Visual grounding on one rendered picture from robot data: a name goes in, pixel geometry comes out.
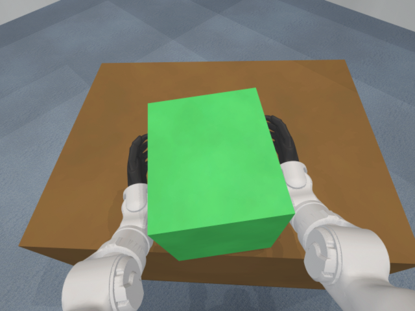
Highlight carton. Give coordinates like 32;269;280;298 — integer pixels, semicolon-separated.
148;87;295;261

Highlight left robot hand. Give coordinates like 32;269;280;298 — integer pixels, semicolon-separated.
127;134;148;187

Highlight right robot hand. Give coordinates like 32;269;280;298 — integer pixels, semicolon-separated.
265;115;299;164

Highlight robot left forearm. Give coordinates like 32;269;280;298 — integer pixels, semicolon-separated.
62;183;153;311

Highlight pedestal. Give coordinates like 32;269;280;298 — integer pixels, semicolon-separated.
19;60;415;290

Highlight robot left upper arm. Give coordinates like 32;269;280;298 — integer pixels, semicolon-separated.
63;254;144;311

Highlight robot right forearm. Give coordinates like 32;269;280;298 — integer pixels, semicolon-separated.
280;161;390;276

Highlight robot right upper arm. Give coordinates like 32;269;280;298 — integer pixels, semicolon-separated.
304;225;415;311

